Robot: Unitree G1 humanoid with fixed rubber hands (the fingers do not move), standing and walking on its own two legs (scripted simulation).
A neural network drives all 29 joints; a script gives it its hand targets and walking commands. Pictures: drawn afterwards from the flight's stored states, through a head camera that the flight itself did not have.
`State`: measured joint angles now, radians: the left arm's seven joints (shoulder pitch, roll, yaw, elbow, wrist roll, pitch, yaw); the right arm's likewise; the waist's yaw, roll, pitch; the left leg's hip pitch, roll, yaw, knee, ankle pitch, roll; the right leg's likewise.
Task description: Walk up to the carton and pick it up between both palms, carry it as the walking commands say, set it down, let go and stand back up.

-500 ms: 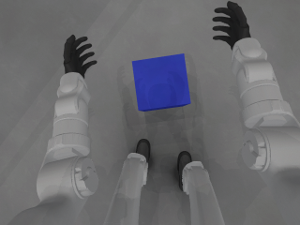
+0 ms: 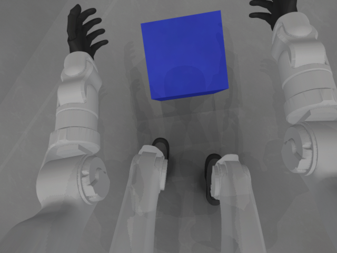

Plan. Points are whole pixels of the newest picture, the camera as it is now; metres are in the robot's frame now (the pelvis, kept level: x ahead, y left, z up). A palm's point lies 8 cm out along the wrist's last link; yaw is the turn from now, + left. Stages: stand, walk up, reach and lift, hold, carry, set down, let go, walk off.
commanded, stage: reach and lift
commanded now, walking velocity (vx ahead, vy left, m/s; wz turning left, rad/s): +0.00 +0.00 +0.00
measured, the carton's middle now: (184, 65) +0.53 +0.04 -0.41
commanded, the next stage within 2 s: none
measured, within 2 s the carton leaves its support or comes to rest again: leaves its support in 1.86 s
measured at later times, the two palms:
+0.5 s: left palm (111, 69) +0.48 +0.23 -0.29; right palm (251, 44) +0.56 -0.13 -0.28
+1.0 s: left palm (120, 70) +0.49 +0.23 -0.35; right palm (242, 50) +0.56 -0.13 -0.34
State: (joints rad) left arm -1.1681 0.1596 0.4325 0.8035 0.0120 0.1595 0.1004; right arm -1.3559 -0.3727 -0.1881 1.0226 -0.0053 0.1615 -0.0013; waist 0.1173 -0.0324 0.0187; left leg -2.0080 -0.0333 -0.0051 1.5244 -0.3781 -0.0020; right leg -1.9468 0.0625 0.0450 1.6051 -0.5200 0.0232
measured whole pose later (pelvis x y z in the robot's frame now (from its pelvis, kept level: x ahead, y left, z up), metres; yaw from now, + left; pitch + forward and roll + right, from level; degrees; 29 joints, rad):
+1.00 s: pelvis -0.02 -0.01 -0.17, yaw +1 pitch +38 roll +4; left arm -1.43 0.30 0.34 1.18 -0.16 0.02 0.11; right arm -1.56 -0.42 0.09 1.13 0.16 0.10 -0.08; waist 0.11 0.00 0.39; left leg -2.29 0.01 0.03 2.13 -0.49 -0.02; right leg -2.25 0.08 0.03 2.24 -0.65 0.00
